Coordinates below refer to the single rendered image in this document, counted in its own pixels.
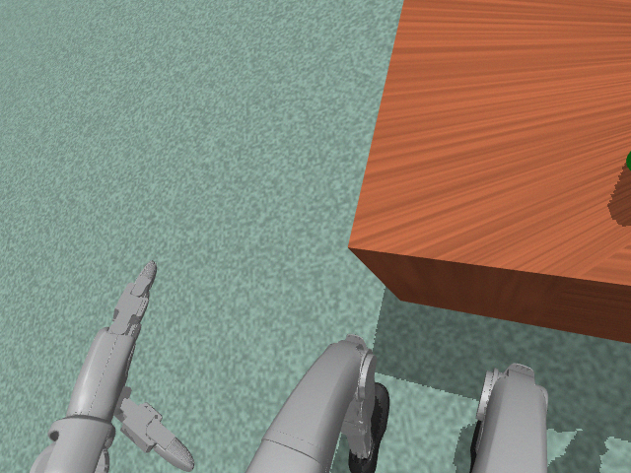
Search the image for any left robot foot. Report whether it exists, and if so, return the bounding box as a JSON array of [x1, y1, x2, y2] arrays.
[[348, 382, 389, 473]]

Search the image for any left robot hand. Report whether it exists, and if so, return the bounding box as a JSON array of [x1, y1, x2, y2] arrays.
[[66, 260, 194, 472]]

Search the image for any left robot arm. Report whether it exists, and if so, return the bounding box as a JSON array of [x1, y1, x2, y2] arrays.
[[30, 416, 115, 473]]

